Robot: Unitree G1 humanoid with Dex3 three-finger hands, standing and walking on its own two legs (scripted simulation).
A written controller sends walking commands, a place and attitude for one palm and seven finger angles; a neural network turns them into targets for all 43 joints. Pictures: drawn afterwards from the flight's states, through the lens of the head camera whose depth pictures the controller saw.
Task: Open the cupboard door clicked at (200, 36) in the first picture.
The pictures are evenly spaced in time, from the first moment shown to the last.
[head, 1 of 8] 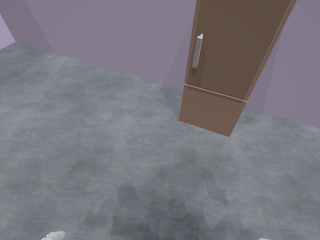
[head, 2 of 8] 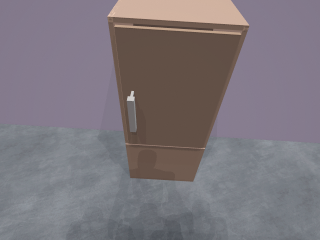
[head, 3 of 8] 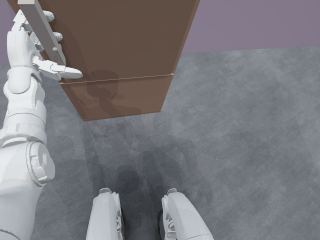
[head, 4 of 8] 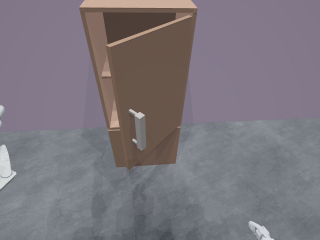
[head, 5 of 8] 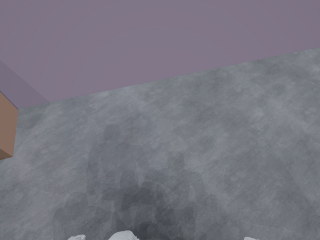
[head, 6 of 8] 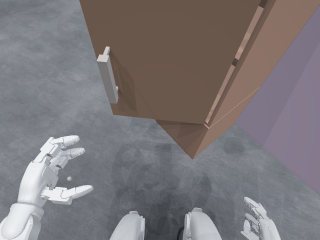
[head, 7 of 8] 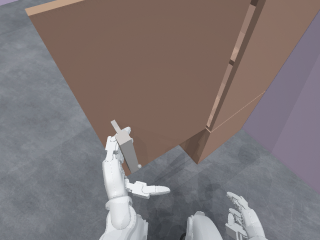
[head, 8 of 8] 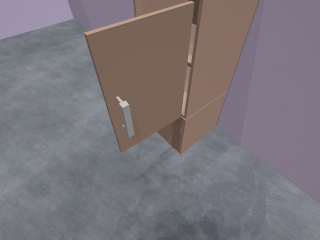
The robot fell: no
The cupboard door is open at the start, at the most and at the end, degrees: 0 87 87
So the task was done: yes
